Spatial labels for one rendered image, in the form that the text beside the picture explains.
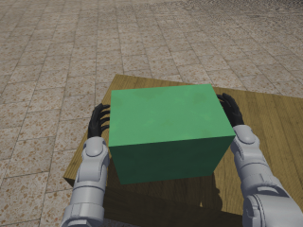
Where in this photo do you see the robot right hand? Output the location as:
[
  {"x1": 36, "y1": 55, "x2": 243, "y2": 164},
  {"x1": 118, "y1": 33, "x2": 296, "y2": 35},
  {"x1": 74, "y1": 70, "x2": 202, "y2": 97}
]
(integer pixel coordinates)
[{"x1": 216, "y1": 93, "x2": 245, "y2": 128}]

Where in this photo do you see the carton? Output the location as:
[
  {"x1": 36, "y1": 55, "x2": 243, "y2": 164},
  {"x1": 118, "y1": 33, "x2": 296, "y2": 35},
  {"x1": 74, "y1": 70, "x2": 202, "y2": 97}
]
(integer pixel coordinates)
[{"x1": 108, "y1": 83, "x2": 236, "y2": 184}]

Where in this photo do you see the pedestal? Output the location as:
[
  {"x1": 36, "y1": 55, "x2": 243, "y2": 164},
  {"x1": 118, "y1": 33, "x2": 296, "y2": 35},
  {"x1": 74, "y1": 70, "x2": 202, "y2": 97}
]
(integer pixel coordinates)
[{"x1": 62, "y1": 74, "x2": 303, "y2": 227}]

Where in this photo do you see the robot right upper arm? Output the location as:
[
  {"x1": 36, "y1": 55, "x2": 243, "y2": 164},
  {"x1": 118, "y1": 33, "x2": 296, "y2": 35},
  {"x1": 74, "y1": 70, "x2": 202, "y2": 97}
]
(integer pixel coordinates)
[{"x1": 242, "y1": 193, "x2": 303, "y2": 227}]

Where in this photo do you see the left robot forearm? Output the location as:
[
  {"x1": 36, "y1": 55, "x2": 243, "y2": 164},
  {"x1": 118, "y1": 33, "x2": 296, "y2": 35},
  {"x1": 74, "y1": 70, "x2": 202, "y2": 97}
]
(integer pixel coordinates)
[{"x1": 60, "y1": 136, "x2": 110, "y2": 227}]

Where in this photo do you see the right robot forearm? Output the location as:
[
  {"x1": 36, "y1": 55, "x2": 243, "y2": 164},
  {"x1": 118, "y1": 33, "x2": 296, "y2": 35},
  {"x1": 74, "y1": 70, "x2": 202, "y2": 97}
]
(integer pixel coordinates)
[{"x1": 230, "y1": 125, "x2": 303, "y2": 217}]

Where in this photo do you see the robot left hand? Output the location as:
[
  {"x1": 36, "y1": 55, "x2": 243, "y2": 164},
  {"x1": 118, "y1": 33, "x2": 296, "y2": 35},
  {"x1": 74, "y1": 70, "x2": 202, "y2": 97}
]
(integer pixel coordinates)
[{"x1": 87, "y1": 103, "x2": 111, "y2": 139}]

